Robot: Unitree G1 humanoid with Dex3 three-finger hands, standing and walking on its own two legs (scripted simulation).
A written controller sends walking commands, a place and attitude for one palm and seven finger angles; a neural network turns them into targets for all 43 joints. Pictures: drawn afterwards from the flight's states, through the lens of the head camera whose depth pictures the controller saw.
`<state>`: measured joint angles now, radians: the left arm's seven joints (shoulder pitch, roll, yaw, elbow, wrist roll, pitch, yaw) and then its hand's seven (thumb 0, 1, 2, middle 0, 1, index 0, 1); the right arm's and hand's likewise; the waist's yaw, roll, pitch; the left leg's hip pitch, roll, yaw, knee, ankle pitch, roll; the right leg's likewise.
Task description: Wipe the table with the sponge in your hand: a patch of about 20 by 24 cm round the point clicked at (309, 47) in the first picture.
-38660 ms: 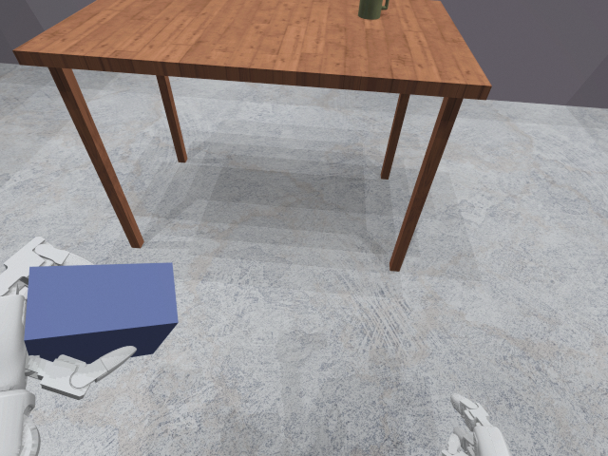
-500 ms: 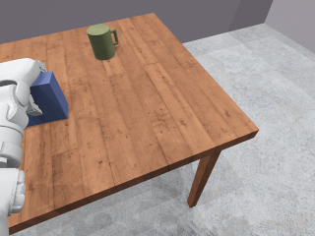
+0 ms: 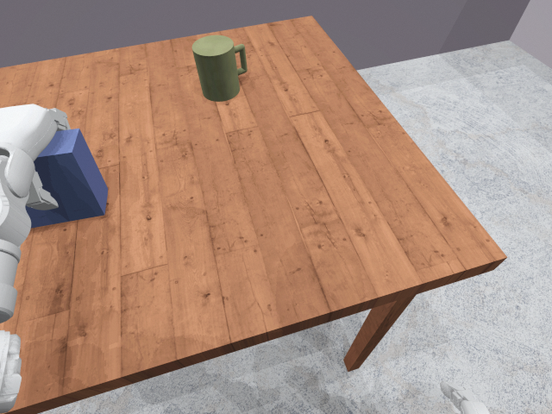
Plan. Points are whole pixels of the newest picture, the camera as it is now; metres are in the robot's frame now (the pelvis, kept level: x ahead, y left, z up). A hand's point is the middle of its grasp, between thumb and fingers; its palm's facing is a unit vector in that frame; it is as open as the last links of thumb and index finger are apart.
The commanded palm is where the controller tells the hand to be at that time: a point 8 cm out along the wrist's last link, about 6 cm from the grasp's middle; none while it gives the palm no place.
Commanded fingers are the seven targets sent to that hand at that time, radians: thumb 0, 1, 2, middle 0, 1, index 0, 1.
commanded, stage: wipe back along the first lane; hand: left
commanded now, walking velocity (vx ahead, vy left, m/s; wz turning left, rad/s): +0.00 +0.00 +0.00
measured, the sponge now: (49, 190) +0.37 +0.37 +0.11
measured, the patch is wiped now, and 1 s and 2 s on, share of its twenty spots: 0.90 0.95 1.00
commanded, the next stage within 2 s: lift the sponge slowly off the table in 1.52 s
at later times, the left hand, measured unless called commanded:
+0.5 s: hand (36, 198) +0.33 +0.34 +0.15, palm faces +0.01 -0.02 -1.00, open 10.4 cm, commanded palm +0.29 +0.33 +0.19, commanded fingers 0.00 0.10 1.30 -1.20 -1.60 -1.20 -1.60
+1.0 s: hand (31, 237) +0.27 +0.32 +0.15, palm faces +0.05 -0.01 -1.00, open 10.4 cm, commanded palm +0.23 +0.31 +0.17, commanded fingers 0.00 0.10 1.30 -1.20 -1.60 -1.20 -1.60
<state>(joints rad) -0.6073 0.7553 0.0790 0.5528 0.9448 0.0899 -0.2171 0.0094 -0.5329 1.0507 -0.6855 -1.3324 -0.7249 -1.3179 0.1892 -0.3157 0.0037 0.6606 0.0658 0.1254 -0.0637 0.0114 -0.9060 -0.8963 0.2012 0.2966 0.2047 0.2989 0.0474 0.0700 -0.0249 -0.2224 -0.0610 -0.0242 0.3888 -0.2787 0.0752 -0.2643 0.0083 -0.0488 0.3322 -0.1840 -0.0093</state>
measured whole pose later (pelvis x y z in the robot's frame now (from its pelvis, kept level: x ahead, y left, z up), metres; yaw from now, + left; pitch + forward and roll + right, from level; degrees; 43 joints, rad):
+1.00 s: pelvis -0.02 -0.01 +0.00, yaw -1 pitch +1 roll -1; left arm -0.09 0.67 0.11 -0.02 0.84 0.27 -0.14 0.00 -0.50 1.04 -0.65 -1.35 -0.69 -1.34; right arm 0.12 -0.30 0.04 0.62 0.05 0.11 -0.04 0.01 -0.91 -0.90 0.20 0.30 0.20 0.30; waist 0.09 0.10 -0.03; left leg -0.16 -0.05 0.00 0.43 -0.30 0.06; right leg -0.22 0.02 -0.03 0.40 -0.21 -0.02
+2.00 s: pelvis -0.02 +0.00 +0.00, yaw -2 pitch +0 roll -1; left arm 0.15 0.63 0.06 -0.40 0.83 0.44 -0.13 0.00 -0.50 1.04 -0.65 -1.35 -0.69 -1.34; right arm 0.07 -0.27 0.06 0.59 0.05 0.08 -0.04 0.02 -0.91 -0.90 0.20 0.30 0.20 0.30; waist 0.14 0.11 -0.02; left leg -0.13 -0.06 0.01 0.45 -0.31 0.07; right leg -0.20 0.01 -0.02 0.43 -0.22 -0.01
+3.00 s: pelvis -0.06 -0.04 +0.00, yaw -1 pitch -4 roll +0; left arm -0.11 0.77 0.13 -0.10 0.75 0.27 -0.23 0.00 -0.53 1.04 -0.69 -1.31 -0.73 -1.30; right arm 0.09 -0.30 0.05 0.65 0.05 0.02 -0.12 0.02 -0.90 -0.90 0.20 0.30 0.20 0.30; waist 0.13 0.12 0.03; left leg -0.12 -0.03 -0.01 0.46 -0.26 0.02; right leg -0.19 0.04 -0.04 0.45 -0.18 -0.06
